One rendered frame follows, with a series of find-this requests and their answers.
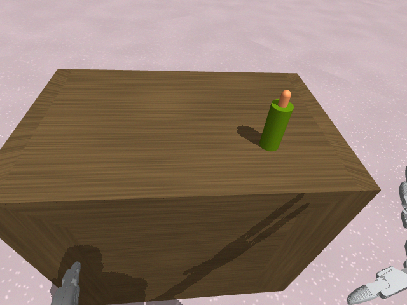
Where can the left robot hand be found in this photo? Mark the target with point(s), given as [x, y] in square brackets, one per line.
[68, 293]

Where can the bottle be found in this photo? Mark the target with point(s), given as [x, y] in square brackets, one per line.
[276, 122]

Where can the right robot hand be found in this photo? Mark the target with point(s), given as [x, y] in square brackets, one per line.
[389, 281]

